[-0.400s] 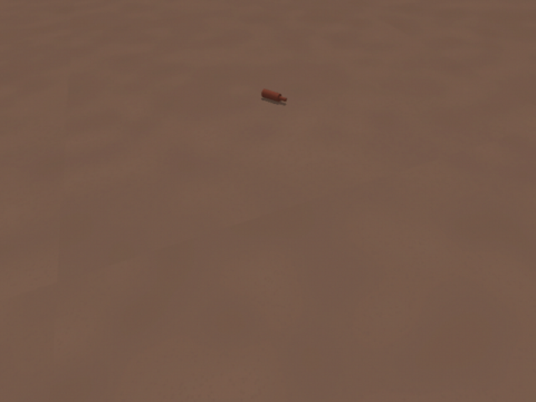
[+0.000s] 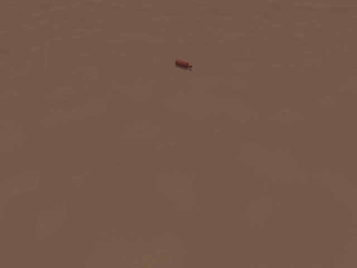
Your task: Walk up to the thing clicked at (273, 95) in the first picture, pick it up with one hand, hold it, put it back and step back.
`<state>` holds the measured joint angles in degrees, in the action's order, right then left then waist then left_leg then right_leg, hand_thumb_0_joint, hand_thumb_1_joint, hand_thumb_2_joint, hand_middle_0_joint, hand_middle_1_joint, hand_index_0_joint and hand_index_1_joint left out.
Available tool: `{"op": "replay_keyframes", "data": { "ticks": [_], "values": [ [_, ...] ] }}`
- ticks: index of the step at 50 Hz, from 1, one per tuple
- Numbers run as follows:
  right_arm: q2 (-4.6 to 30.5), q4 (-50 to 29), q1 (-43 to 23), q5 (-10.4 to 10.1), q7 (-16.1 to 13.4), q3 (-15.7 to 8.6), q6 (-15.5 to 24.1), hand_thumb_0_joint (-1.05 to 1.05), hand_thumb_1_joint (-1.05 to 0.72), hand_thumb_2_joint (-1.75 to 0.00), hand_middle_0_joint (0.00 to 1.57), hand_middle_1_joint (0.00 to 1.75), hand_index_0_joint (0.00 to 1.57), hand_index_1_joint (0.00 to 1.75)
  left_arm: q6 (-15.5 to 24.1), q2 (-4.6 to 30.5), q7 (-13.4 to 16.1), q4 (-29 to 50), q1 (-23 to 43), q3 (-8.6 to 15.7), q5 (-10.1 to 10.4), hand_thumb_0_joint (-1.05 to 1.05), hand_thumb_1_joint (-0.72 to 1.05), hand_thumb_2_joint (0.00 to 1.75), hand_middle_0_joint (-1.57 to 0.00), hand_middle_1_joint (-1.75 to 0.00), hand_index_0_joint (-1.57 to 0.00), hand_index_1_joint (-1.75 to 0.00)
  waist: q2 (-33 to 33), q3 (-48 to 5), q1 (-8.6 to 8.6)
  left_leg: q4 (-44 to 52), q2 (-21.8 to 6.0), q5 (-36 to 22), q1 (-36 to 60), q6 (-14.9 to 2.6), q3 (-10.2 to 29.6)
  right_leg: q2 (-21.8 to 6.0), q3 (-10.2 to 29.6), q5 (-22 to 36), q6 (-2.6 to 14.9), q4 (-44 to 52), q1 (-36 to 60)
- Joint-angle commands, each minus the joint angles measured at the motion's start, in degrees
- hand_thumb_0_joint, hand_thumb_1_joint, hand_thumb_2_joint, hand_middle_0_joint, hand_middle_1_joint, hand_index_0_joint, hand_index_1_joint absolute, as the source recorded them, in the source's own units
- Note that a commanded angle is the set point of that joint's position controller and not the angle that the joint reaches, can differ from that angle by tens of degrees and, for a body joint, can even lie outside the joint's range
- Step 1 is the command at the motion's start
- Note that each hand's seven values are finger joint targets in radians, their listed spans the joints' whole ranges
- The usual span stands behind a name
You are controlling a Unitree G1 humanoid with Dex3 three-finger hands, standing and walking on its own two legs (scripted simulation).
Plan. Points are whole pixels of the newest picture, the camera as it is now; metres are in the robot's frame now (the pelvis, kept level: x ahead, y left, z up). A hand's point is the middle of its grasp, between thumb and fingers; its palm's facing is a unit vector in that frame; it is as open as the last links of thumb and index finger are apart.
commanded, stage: stand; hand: left
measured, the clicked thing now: (184, 64) +2.17 -0.01 -0.75
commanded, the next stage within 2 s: walk up in 0.72 s
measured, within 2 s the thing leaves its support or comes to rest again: neither
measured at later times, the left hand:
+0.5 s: hand out of the picture +0.08 +0.25 -0.15, palm faces -0.03 -0.94 -0.34, open 7.4 cm
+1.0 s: hand (92, 266) +0.17 +0.24 -0.13, palm faces -0.18 -0.89 -0.43, open 7.4 cm
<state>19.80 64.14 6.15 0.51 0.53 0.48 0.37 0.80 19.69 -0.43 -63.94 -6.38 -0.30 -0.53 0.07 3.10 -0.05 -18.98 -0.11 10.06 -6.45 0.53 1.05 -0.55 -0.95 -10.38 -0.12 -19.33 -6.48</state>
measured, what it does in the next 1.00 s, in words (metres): lifts its right foot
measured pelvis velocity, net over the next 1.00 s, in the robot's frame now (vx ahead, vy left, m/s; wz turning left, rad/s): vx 0.06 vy -0.04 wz -0.18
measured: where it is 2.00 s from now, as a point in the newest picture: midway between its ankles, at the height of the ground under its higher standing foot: (205, 203)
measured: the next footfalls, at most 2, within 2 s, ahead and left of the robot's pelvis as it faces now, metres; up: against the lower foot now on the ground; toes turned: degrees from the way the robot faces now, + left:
right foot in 1.02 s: +0.13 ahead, -0.19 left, +0.00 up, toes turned -17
left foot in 1.44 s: +0.51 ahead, +0.04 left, +0.00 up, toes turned -12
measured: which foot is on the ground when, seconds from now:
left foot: down 0.00-1.00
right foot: down 0.00-0.80, up 0.82-1.00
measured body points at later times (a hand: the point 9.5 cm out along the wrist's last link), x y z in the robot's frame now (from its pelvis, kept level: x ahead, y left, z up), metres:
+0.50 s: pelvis +0.00 +0.00 +0.00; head +0.01 -0.01 +0.45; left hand +0.08 +0.30 -0.13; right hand +0.08 -0.30 -0.14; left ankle +0.01 +0.12 -0.75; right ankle +0.00 -0.12 -0.75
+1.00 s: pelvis +0.06 -0.04 -0.02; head +0.05 -0.07 +0.43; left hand +0.18 +0.29 -0.10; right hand +0.08 -0.39 -0.14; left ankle +0.01 +0.12 -0.75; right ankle +0.08 -0.17 -0.74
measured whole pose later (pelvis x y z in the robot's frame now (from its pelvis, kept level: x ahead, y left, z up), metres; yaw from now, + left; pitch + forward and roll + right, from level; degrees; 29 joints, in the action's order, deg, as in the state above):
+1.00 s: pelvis +0.06 -0.04 -0.02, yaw -10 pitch -1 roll +2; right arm 26.1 56.1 11.1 3.1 5.0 -5.3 1.6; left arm 1.9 25.6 -5.9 -58.2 -13.5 3.9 -0.6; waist 2.6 0.1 -0.3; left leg -25.8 -5.2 21.8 -2.8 0.1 -8.5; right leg -5.1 -3.2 -20.0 1.0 -36.6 -19.7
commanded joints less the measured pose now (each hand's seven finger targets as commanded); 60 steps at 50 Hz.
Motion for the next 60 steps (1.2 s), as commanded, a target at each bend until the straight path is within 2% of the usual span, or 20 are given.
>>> {"op": "replay_keyframes", "data": {
  "ticks": [1, 35, 36, 37, 39, 40, 41, 42, 43, 46, 47, 49, 50, 51, 52, 53, 54, 56, 58, 60],
  "values": [
    [11.79, -3.14, -2.26, 0.0, -1.03, -2.61, 1.44, 0.0, -0.9, -0.9, 0.2, 0.3, 0.2, 0.3, 1.12, 12.17, 0.95, 3.58, 2.4, 2.19, -0.08, 0.0, 0.9, 0.9, -0.2, -0.3, -0.2, -0.3, -0.17, -3.97, 0.12, 3.04, -6.87, -6.18, -0.66, -1.57, 4.95, -6.75, 5.65, 4.7, 1.71, 3.6, 0.44],
    [11.89, -2.81, -1.66, -0.09, -1.06, -2.51, 1.45, 0.0, -0.9, -0.9, 0.2, 0.3, 0.2, 0.3, 1.01, 12.65, 0.88, 3.13, 1.48, 2.29, 0.04, 0.0, 0.9, 0.9, -0.2, -0.3, -0.2, -0.3, -0.39, -3.49, 0.3, 3.77, -6.95, -5.78, 0.33, -1.4, 4.88, -6.81, 5.86, 4.92, 1.81, 4.02, 0.21],
    [20.49, -9.84, -1.4, 1.79, 0.73, -7.45, 2.92, 0.0, -0.9, -0.9, 0.2, 0.3, 0.2, 0.3, 1.53, 20.37, -1.29, 7.51, -3.45, 6.46, -0.47, 0.0, 0.9, 0.9, -0.2, -0.3, -0.2, -0.3, 2.53, -10.57, -0.21, -4.47, -6.83, 25.79, 4.88, -4.28, 2.93, -5.83, 12.38, -23.2, 4.63, -0.44, -6.64],
    [19.51, -9.85, -2.69, 1.97, 1.58, -7.55, 3.02, 0.0, -0.9, -0.9, 0.2, 0.3, 0.2, 0.3, 1.49, 19.23, -2.08, 7.62, -0.79, 6.11, -0.72, 0.0, 0.9, 0.9, -0.2, -0.3, -0.2, -0.3, 2.23, -5.43, -1.08, -5.4, -7.25, 30.88, 3.08, -5.05, 3.64, -6.81, 13.88, -28.44, 4.91, -0.8, -16.1],
    [18.27, -9.54, 2.9, 1.53, 2.12, -8.16, 2.96, 0.0, -0.9, -0.9, 0.2, 0.3, 0.2, 0.3, 1.74, 16.26, -2.79, 10.58, 6.95, 6.01, -0.99, 0.0, 0.9, 0.9, -0.2, -0.3, -0.2, -0.3, 3.16, -0.59, -5.41, 1.21, -11.04, 35.38, 9.22, -7.71, 7.83, -3.23, 7.81, -23.53, 1.69, -6.36, -29.92],
    [18.88, -9.18, 6.14, 1.48, 1.97, -8.95, 3.13, 0.0, -0.9, -0.9, 0.2, 0.3, 0.2, 0.3, 1.97, 14.35, -2.91, 12.06, 9.84, 5.72, -0.54, 0.0, 0.9, 0.9, -0.2, -0.3, -0.2, -0.3, 9.24, -0.32, -7.73, 7.05, -17.93, 33.49, 12.92, -10.42, 15.56, -0.99, 3.08, -17.45, 1.67, -18.0, -36.28],
    [20.48, -10.25, 4.71, 1.74, 1.95, -9.61, 3.53, 0.0, -0.9, -0.9, 0.2, 0.3, 0.2, 0.3, 2.16, 14.58, -2.94, 13.41, 10.57, 5.83, -1.1, 0.0, 0.9, 0.9, -0.2, -0.3, -0.2, -0.3, 10.41, 0.35, -6.96, 11.69, -25.66, 27.97, 11.85, -13.37, 20.6, -2.75, 1.11, -15.71, 1.44, -26.56, -37.7],
    [21.4, -12.0, 1.47, 1.92, 2.02, -9.98, 3.77, 0.0, -0.9, -0.9, 0.2, 0.3, 0.2, 0.3, 2.37, 15.81, -3.08, 13.6, 8.39, 5.87, -0.86, 0.0, 0.9, 0.9, -0.2, -0.3, -0.2, -0.3, 7.45, 0.64, -4.38, 12.72, -28.07, 25.66, 9.18, -14.37, 21.71, -5.6, 3.23, -16.46, 1.42, -27.44, -34.21],
    [20.97, -12.84, 0.13, 2.12, 2.15, -9.94, 3.96, 0.0, -0.9, -0.9, 0.2, 0.3, 0.2, 0.3, 2.57, 16.13, -3.57, 13.03, 4.55, 5.7, -0.65, 0.0, 0.9, 0.9, -0.2, -0.3, -0.2, -0.3, 5.98, -1.18, -2.47, 12.68, -26.53, 27.08, 9.34, -14.41, 19.53, -6.7, 3.45, -16.84, 1.6, -26.35, -31.1],
    [20.75, -15.01, -4.59, 2.37, 3.15, -9.59, 4.05, 0.0, -0.9, -0.9, 0.2, 0.3, 0.2, 0.3, 2.03, 15.6, -5.34, 11.04, -1.3, 6.03, -0.21, 0.0, 0.9, 0.9, -0.2, -0.3, -0.2, -0.3, 9.12, -2.27, 0.73, 11.21, -19.34, 29.62, -1.25, -10.4, 6.48, -6.27, 0.61, -14.37, 1.06, -22.85, -17.45],
    [20.82, -15.68, -8.46, 2.37, 3.54, -9.6, 3.9, 0.0, -0.9, -0.9, 0.2, 0.3, 0.2, 0.3, 2.05, 15.52, -5.33, 9.55, -6.61, 6.44, 0.36, 0.0, 0.9, 0.9, -0.2, -0.3, -0.2, -0.3, 11.55, -2.66, 3.82, 8.36, -17.08, 28.21, -3.85, -9.38, 1.54, -6.17, -1.04, -11.13, 1.82, -18.77, -11.07],
    [18.3, -16.84, -10.78, 2.39, 4.09, -9.05, 3.49, 0.0, -0.9, -0.9, 0.2, 0.3, 0.2, 0.3, 2.58, 16.53, -4.18, 5.34, -17.2, 7.53, 0.37, 0.0, 0.9, 0.9, -0.2, -0.3, -0.2, -0.3, 3.42, -4.71, 8.38, -6.44, -10.65, 30.16, -11.66, -7.47, -7.9, -2.37, -7.65, -1.82, 0.93, -10.88, 3.76],
    [15.25, -16.98, -8.6, 2.65, 4.24, -8.21, 3.05, 0.0, -0.9, -0.9, 0.2, 0.3, 0.2, 0.3, 3.3, 20.19, -3.27, 2.73, -23.86, 8.91, -0.13, 0.0, 0.9, 0.9, -0.2, -0.3, -0.2, -0.3, -7.73, -6.82, 10.27, -22.85, -5.69, 30.46, -22.21, -6.05, -11.34, -0.96, -4.58, -7.24, 2.08, -9.96, 16.41],
    [11.58, -18.51, -8.33, 2.39, 4.56, -6.6, 3.03, 0.0, -0.9, -0.9, 0.2, 0.3, 0.2, 0.3, 3.7, 24.91, -2.14, 3.08, -28.07, 10.3, -0.83, 0.0, 0.9, 0.9, -0.2, -0.3, -0.2, -0.3, -20.94, -4.62, 12.85, -41.35, 0.36, 30.33, -39.33, -3.39, -11.5, -9.68, 15.52, -25.83, 5.92, -0.74, 21.77],
    [11.46, -20.04, -7.77, 1.67, 4.66, -5.79, 2.62, 0.0, -0.9, -0.9, 0.2, 0.3, 0.2, 0.3, 3.95, 25.61, -1.48, 6.6, -21.51, 9.83, -0.74, 0.0, 0.9, 0.9, -0.2, -0.3, -0.2, -0.3, -18.91, -0.6, 8.82, -48.56, -0.39, 25.05, -44.37, -1.02, -2.57, -20.17, 37.45, -41.84, 9.31, 12.1, 14.52],
    [16.2, -19.76, -8.25, 1.85, 4.74, -7.05, 2.58, 0.0, -0.9, -0.9, 0.2, 0.3, 0.2, 0.3, 3.88, 26.31, -1.34, 9.34, -14.43, 9.51, 0.05, 0.0, 0.9, 0.9, -0.2, -0.3, -0.2, -0.3, -9.22, 3.62, 6.29, -46.6, -4.8, 18.95, -41.08, -0.38, 2.32, -24.86, 43.1, -46.63, 12.92, 17.39, 6.32],
    [18.43, -18.84, -9.02, 1.62, 5.12, -7.7, 2.93, 0.0, -0.9, -0.9, 0.2, 0.3, 0.2, 0.3, 4.32, 27.14, -1.07, 10.51, -11.6, 9.28, 0.37, 0.0, 0.9, 0.9, -0.2, -0.3, -0.2, -0.3, -7.37, 6.66, 5.25, -45.92, -6.61, 16.31, -39.13, -0.8, 3.57, -24.32, 43.39, -44.64, 15.21, 18.24, 1.93],
    [18.47, -16.71, -7.3, 1.06, 5.59, -7.67, 3.32, 0.0, -0.9, -0.9, 0.2, 0.3, 0.2, 0.3, 5.06, 23.98, -0.55, 11.09, -9.27, 7.97, 0.64, 0.0, 0.9, 0.9, -0.2, -0.3, -0.2, -0.3, -4.66, 7.17, 2.67, -42.67, -9.02, 9.75, -34.61, -0.86, 4.38, -19.37, 29.62, -29.35, 12.0, 15.11, -0.89],
    [18.43, -15.16, -1.53, 0.7, 6.08, -7.72, 2.82, 0.0, -0.9, -0.9, 0.2, 0.3, 0.2, 0.3, 5.52, 22.54, -0.31, 12.25, -7.16, 7.73, 1.25, 0.0, 0.9, 0.9, -0.2, -0.3, -0.2, -0.3, -6.1, 4.75, 0.44, -38.92, -9.0, 5.22, -31.38, -0.91, 3.76, -15.56, 20.38, -24.12, 9.69, 13.48, -0.36],
    [18.24, -15.67, -1.06, 1.15, 6.69, -8.26, 1.86, 0.0, -0.9, -0.9, 0.2, 0.3, 0.2, 0.3, 6.43, 22.05, -0.14, 13.24, -7.01, 7.46, 1.26, 0.0, 0.9, 0.9, -0.2, -0.3, -0.2, -0.3, -5.73, 4.85, -0.06, -35.64, -9.52, 1.39, -29.46, 0.18, 3.32, -14.11, 15.78, -21.9, 10.21, 13.94, -3.37]
  ]
}}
